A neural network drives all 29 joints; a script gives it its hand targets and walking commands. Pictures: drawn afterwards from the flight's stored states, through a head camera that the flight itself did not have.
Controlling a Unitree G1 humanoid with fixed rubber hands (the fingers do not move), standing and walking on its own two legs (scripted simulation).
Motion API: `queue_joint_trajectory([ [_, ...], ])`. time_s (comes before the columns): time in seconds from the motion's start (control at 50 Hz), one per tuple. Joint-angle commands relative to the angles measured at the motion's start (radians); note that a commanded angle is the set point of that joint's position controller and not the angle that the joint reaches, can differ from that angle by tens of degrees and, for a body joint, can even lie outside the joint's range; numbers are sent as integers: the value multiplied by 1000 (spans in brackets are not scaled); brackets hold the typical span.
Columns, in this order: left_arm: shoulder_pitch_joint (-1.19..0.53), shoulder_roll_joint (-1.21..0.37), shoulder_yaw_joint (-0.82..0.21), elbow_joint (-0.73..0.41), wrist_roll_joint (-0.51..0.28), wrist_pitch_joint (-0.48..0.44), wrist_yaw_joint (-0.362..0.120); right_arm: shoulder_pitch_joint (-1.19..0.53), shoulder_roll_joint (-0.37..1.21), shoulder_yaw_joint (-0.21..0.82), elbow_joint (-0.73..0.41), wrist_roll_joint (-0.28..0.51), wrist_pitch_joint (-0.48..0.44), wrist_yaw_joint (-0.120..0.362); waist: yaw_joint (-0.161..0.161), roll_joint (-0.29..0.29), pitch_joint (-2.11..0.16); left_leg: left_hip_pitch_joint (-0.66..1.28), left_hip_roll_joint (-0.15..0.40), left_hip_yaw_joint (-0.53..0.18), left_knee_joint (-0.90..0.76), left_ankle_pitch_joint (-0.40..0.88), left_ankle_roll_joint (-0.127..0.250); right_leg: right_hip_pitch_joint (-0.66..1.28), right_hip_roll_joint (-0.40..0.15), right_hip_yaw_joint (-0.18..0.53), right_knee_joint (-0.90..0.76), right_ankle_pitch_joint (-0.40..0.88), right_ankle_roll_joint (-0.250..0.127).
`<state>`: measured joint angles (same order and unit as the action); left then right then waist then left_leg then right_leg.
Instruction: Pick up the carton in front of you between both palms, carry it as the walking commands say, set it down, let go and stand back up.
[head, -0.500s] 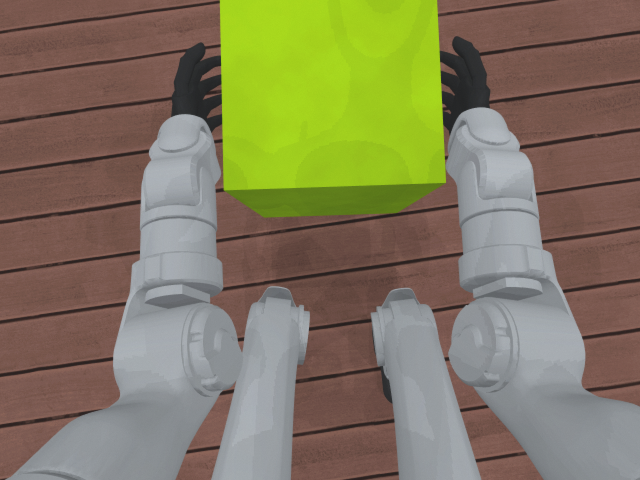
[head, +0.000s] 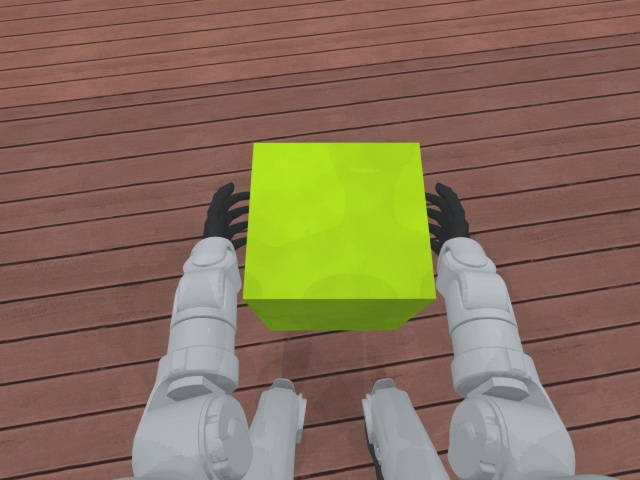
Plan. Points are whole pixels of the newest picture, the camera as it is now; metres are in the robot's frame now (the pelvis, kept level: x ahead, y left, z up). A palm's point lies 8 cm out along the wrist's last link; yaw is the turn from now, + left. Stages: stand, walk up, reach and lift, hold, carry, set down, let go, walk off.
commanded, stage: reach and lift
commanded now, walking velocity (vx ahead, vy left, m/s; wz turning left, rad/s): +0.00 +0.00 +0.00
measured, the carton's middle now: (334, 249) +0.41 +0.01 -0.10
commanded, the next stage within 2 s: hold in 1.60 s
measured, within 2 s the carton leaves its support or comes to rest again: neither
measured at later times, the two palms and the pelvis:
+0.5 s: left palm (180, 234) +0.34 +0.15 +0.11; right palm (516, 237) +0.34 -0.15 +0.12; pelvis +0.04 +0.00 +0.11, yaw +0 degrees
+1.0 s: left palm (165, 232) +0.33 +0.16 +0.14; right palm (530, 232) +0.34 -0.14 +0.14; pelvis +0.03 +0.01 +0.12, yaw +0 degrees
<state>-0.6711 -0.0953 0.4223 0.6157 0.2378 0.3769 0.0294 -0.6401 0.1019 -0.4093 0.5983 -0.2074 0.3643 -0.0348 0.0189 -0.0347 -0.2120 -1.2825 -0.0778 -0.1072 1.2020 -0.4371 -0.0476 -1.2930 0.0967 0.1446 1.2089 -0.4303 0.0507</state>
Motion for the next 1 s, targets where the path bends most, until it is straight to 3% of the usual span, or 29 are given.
queue_joint_trajectory([
  [0.0,-496,-1109,-568,85,-153,-7,-256,-550,1063,597,43,124,-6,235,-12,21,-633,483,-72,107,-197,208,27,457,52,-108,-227,203,-14],
  [0.08,-468,-1060,-592,11,-143,3,-255,-428,1119,586,84,139,17,233,27,40,-569,602,-68,82,-294,285,34,572,48,-84,-312,272,-27],
  [0.12,-400,-1082,-593,6,-154,1,-256,-386,1105,598,42,107,18,242,-34,24,-549,665,-57,69,-337,278,32,610,43,-83,-354,265,-27],
  [0.16,-374,-1065,-591,-13,-146,-4,-258,-441,1143,639,8,154,19,240,46,5,-533,702,-49,69,-383,302,44,680,45,-82,-390,275,-20],
  [0.18,-369,-1070,-614,-2,-170,1,-262,-417,1090,649,-57,155,6,239,0,25,-557,690,-60,78,-390,325,33,755,28,-71,-419,319,-33],
  [0.22,-302,-1081,-661,-32,-170,1,-262,-331,1097,700,-75,154,11,241,-15,36,-535,788,-54,59,-429,414,28,772,32,-71,-446,410,-26],
  [0.24,-297,-1066,-670,-46,-178,2,-264,-288,1104,684,-51,152,21,236,-6,-16,-478,819,-45,55,-467,391,32,804,30,-67,-483,406,-21],
  [0.28,-249,-1039,-659,-82,-168,22,-261,-280,1075,694,-56,144,43,247,14,22,-449,846,-51,51,-525,437,27,889,28,-64,-526,446,-21],
  [0.32,-216,-1043,-681,-72,-185,45,-261,-192,1080,693,-63,135,58,249,-41,23,-383,908,-42,46,-573,428,26,928,32,-68,-574,435,-28],
  [0.36,-112,-1040,-672,-51,-155,57,-264,-151,1056,697,-80,143,70,238,-9,53,-313,975,-39,46,-611,447,32,939,6,-46,-637,441,-25],
  [0.4,-164,-1059,-733,-165,-202,75,-260,-101,1056,693,-90,129,97,246,-57,16,-254,1019,-34,37,-661,443,26,1006,24,-71,-679,437,-32],
  [0.42,-132,-1047,-716,-151,-180,95,-259,-121,1056,678,-120,150,105,251,-12,48,-236,1018,-35,39,-685,420,26,1051,12,-54,-698,420,-31],
  [0.52,-129,-1070,-755,-215,-192,167,-251,-120,1038,746,-152,169,184,274,4,56,-98,1116,-17,30,-773,372,25,1114,3,-74,-785,338,-43],
  [0.54,-95,-1063,-742,-207,-213,183,-254,-125,1043,736,-198,165,185,280,-31,17,-103,1129,-17,19,-801,317,31,1136,12,-77,-781,330,-33],
  [0.58,-128,-1062,-694,-132,-162,209,-268,-172,1004,689,-139,132,214,276,-22,78,21,1159,-17,43,-811,250,33,1073,-7,-62,-839,225,-46],
  [0.6,-117,-1029,-688,-161,-157,210,-269,-150,1016,670,-118,132,219,283,7,45,60,1122,-19,36,-824,258,39,1084,13,-84,-828,232,-38],
  [0.64,-151,-1016,-661,-171,-157,224,-274,-133,1001,654,-171,110,227,285,-30,42,36,1157,-20,50,-806,218,22,1097,-1,-86,-838,199,-49],
  [0.66,-182,-1014,-649,-166,-168,211,-274,-246,1017,686,-173,145,223,289,11,19,11,1150,-23,55,-829,214,39,1136,6,-91,-835,204,-26],
  [0.7,-210,-1048,-656,-165,-171,216,-285,-215,990,634,-119,101,230,287,-38,43,51,1101,-10,44,-821,216,33,1143,0,-76,-844,207,-51],
  [0.74,-144,-988,-657,-187,-164,223,-275,-166,1026,639,-141,126,234,292,-7,19,30,1140,-23,49,-826,269,39,1172,2,-72,-836,273,-35],
  [0.76,-170,-1057,-643,-162,-161,219,-277,-220,1013,650,-181,129,227,289,-24,38,-7,1173,-19,53,-823,275,36,1166,-3,-67,-839,272,-38],
  [0.78,-197,-1034,-632,-180,-181,210,-279,-194,999,638,-151,112,229,289,-27,-19,-11,1197,-12,48,-824,263,39,1123,3,-87,-841,237,-35],
  [0.8,-216,-1017,-624,-179,-159,211,-279,-194,1004,637,-137,110,218,292,-32,54,15,1163,-26,59,-806,262,29,1091,-9,-76,-840,233,-41],
  [0.82,-188,-1031,-648,-194,-156,208,-281,-167,995,614,-135,92,222,288,-41,33,11,1153,-24,54,-817,267,31,1138,9,-82,-837,253,-46],
  [0.86,-224,-1017,-650,-191,-160,201,-280,-282,1033,646,-164,127,209,294,1,28,-17,1104,-17,64,-826,239,40,1184,5,-88,-819,248,-31],
  [0.88,-223,-1073,-655,-180,-168,205,-283,-315,1011,688,-249,141,202,295,-17,35,-78,1127,-38,68,-813,275,30,1230,2,-86,-826,292,-31],
  [0.94,-246,-1052,-693,-244,-206,191,-281,-231,1038,696,-194,141,212,298,-11,39,-136,1192,-23,52,-808,328,36,1191,10,-91,-827,326,-38],
  [0.96,-259,-1069,-718,-227,-208,200,-276,-230,1020,666,-180,118,213,298,-61,49,-78,1217,-7,55,-818,315,32,1132,9,-86,-825,300,-42],
  [0.98,-282,-1071,-715,-232,-208,205,-279,-213,994,667,-161,117,219,293,-53,27,-71,1205,-13,52,-811,301,21,1155,10,-91,-841,258,-49],
])
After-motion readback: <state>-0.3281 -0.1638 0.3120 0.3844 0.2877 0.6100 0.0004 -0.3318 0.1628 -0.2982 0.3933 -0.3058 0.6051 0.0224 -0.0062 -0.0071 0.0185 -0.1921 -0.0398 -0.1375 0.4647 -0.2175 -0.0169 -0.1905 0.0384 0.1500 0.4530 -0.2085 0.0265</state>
